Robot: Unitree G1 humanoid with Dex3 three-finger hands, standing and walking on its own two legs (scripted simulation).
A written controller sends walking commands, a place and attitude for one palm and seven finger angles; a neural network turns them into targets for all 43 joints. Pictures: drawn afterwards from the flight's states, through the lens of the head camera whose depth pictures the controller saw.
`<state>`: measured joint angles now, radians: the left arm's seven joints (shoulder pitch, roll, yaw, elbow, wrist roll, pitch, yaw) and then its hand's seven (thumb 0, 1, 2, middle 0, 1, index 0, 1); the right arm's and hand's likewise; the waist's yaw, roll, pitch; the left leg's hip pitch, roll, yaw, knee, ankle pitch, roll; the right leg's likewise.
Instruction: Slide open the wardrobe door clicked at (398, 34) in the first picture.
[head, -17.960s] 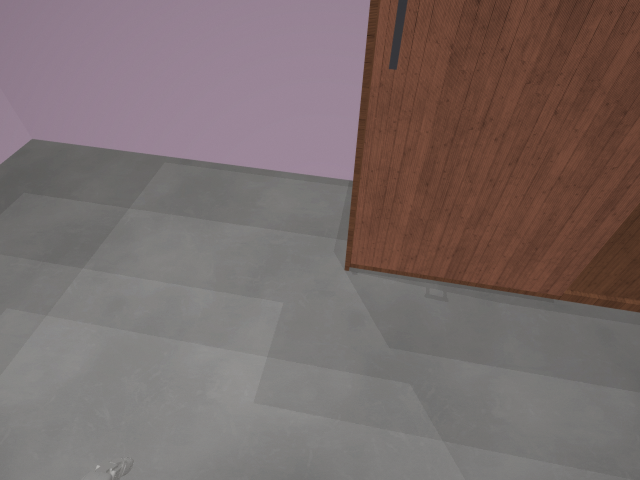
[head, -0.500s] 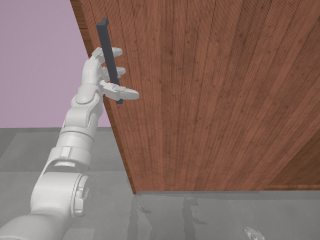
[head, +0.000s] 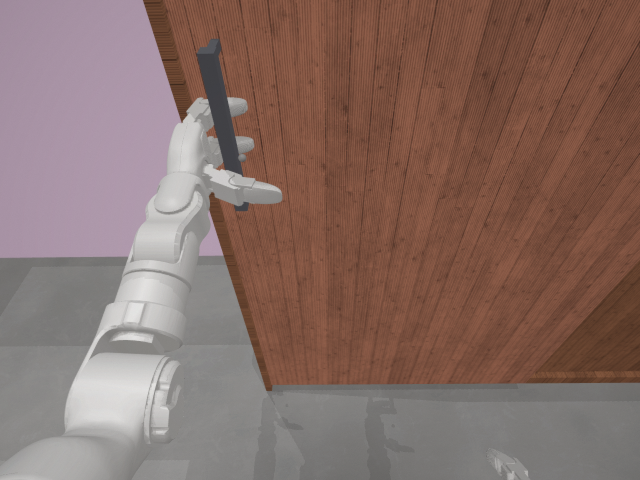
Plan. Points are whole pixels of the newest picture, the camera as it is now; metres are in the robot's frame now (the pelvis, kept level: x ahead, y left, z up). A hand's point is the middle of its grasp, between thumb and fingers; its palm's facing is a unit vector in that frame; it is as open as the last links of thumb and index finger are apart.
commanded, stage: grip the handle and tug to test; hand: left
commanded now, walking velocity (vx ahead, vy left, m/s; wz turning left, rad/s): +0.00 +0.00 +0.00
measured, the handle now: (229, 134) +0.50 +0.15 +0.19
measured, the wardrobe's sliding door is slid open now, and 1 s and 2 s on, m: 0.00 0.00 0.00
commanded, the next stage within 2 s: tug the door sideways, standing still in 1.46 s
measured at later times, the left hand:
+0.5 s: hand (241, 156) +0.44 +0.12 +0.20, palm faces +0.06 -1.00 +0.00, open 9.7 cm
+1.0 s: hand (240, 154) +0.45 +0.12 +0.20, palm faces +0.06 -1.00 -0.01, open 5.7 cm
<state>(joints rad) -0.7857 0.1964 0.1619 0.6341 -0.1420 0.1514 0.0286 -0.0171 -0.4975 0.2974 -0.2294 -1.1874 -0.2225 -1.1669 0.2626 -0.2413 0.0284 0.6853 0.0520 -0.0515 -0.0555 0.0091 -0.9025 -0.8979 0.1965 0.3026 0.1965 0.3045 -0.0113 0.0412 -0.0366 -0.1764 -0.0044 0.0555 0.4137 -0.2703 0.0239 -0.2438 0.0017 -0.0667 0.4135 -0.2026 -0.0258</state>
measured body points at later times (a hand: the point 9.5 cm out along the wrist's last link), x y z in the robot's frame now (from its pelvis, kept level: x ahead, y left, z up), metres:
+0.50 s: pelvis +0.01 +0.00 +0.00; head +0.01 -0.02 +0.45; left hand +0.43 +0.17 +0.20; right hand +0.14 -0.24 -0.11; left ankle -0.04 +0.10 -0.74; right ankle +0.01 -0.10 -0.74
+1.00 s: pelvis +0.00 +0.00 +0.00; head +0.01 -0.01 +0.45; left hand +0.44 +0.17 +0.20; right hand +0.12 -0.24 -0.12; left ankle -0.04 +0.10 -0.74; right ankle +0.01 -0.10 -0.74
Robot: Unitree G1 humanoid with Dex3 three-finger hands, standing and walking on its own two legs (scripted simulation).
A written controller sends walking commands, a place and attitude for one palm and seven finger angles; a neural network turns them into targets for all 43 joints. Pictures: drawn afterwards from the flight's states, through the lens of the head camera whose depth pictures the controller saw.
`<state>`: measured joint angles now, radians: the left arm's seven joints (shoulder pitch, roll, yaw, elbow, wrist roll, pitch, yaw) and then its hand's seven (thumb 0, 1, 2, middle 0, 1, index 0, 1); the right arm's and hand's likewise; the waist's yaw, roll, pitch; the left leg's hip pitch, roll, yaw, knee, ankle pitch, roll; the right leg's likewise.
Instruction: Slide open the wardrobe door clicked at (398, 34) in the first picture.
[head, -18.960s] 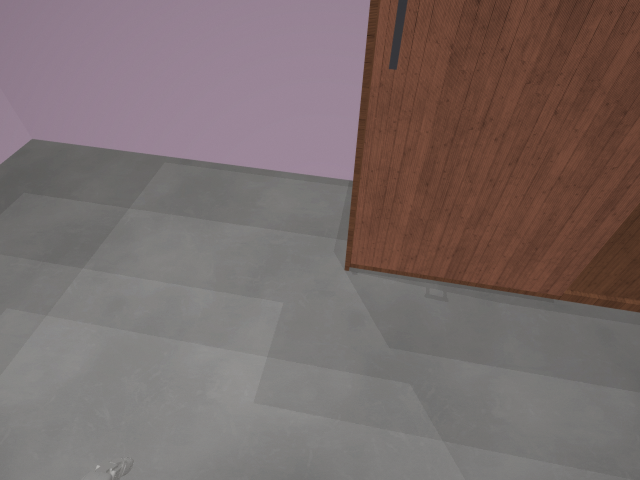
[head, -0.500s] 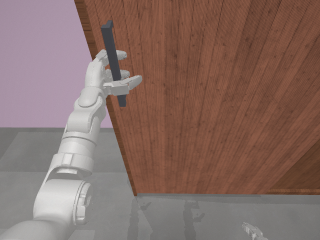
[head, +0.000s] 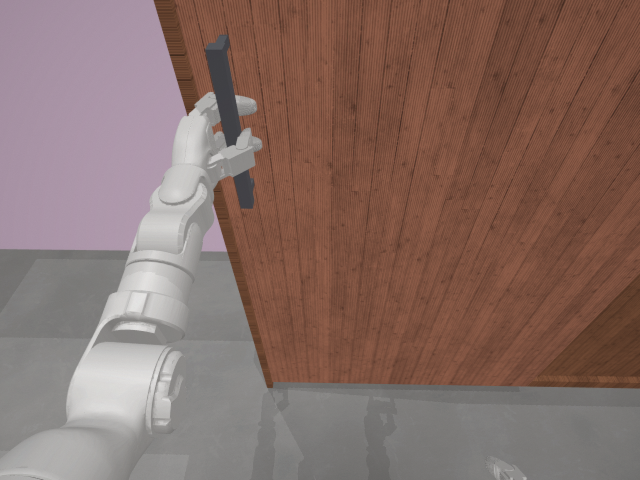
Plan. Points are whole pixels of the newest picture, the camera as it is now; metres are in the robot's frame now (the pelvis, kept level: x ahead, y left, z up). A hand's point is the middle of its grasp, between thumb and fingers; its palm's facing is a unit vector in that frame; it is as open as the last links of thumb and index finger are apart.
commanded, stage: grip the handle and tug to test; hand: left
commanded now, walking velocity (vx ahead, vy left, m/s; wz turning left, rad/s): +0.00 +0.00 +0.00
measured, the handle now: (236, 131) +0.50 +0.14 +0.19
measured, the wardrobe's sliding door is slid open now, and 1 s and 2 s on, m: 0.00 0.00 0.00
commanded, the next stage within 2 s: tug the door sideways, standing still in 0.46 s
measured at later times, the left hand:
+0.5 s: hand (247, 154) +0.44 +0.11 +0.20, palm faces +0.02 -1.00 +0.00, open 5.8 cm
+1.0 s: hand (250, 151) +0.45 +0.11 +0.20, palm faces +0.08 -1.00 -0.03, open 5.5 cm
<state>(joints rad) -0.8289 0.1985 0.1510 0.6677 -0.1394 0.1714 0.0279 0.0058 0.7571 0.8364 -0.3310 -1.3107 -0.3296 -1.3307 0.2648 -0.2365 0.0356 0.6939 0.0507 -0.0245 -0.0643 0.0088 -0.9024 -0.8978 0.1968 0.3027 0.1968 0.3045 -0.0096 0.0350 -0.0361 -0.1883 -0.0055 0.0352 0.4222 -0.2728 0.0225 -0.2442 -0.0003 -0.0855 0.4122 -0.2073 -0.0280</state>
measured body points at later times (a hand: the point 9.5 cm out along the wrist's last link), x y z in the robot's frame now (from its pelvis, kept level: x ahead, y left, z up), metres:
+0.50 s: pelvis +0.01 +0.00 +0.00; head +0.02 -0.01 +0.45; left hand +0.44 +0.17 +0.20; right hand +0.14 -0.24 -0.11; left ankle -0.03 +0.10 -0.74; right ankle +0.00 -0.10 -0.74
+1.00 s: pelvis +0.01 +0.00 +0.00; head +0.03 -0.01 +0.45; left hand +0.44 +0.16 +0.20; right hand +0.16 -0.22 -0.12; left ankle -0.03 +0.10 -0.74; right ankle +0.00 -0.10 -0.74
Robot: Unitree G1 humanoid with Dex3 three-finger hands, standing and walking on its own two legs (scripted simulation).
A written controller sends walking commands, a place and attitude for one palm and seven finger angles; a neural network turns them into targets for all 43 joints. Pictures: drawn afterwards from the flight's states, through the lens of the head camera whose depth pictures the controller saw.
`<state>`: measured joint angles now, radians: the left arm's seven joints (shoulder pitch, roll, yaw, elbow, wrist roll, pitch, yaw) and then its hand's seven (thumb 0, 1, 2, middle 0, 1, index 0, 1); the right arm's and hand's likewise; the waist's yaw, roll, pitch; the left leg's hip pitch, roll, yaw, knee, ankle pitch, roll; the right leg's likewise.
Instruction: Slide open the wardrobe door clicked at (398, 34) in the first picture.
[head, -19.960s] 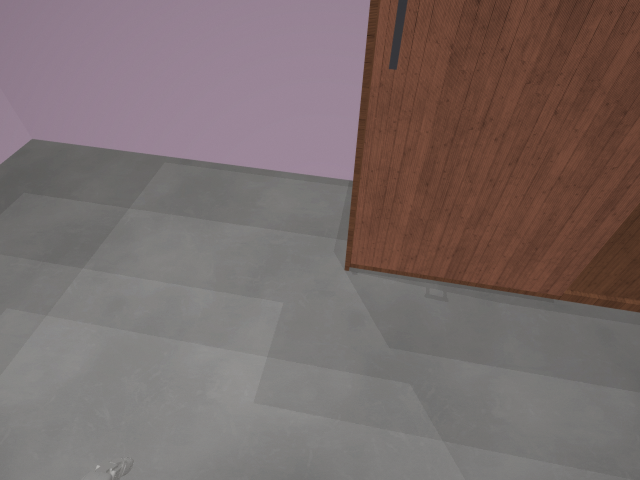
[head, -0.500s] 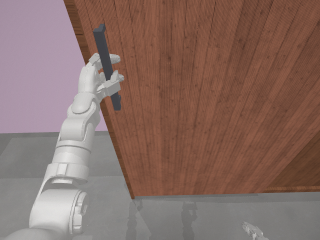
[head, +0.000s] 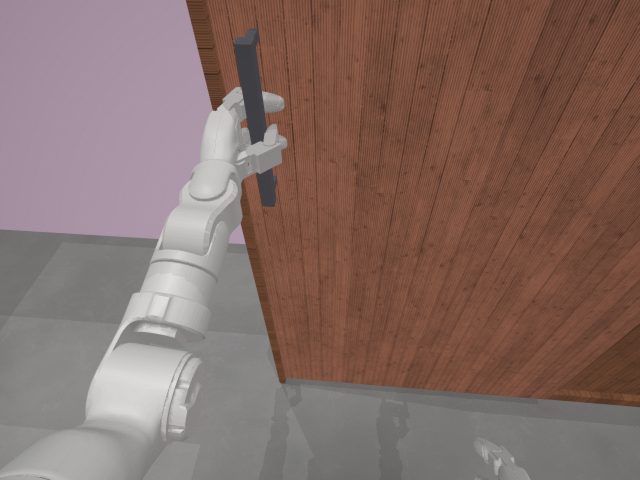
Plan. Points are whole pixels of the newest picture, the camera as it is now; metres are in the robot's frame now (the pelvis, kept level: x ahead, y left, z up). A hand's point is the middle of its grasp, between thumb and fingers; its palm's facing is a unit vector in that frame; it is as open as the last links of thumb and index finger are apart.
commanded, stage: tug the door sideways, standing still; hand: left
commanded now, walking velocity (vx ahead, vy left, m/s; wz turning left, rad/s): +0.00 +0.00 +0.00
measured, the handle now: (261, 128) +0.50 +0.12 +0.19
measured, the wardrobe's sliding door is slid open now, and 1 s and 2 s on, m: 0.00 0.00 0.13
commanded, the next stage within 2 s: step sideways, sliding the door along in 0.48 s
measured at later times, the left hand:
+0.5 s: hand (276, 151) +0.44 +0.09 +0.20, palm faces +0.05 -1.00 -0.05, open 5.7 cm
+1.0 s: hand (284, 152) +0.46 +0.08 +0.19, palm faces +0.23 -0.97 -0.08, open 5.9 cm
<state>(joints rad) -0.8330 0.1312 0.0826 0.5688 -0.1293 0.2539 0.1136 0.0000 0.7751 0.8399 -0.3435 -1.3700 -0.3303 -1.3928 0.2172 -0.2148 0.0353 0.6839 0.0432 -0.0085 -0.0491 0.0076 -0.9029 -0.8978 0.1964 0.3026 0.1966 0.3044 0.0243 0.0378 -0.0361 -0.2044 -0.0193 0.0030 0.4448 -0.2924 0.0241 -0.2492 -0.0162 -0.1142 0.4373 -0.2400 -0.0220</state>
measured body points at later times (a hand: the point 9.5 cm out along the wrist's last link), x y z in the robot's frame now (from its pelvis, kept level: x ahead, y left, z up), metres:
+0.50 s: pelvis -0.01 +0.01 +0.00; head +0.00 +0.00 +0.45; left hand +0.43 +0.14 +0.20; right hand +0.10 -0.23 -0.13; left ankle -0.04 +0.10 -0.74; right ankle -0.01 -0.10 -0.74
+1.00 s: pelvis +0.01 -0.09 -0.02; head +0.08 -0.10 +0.42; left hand +0.44 +0.14 +0.19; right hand +0.14 -0.29 -0.16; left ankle -0.04 +0.10 -0.74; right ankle +0.05 -0.21 -0.74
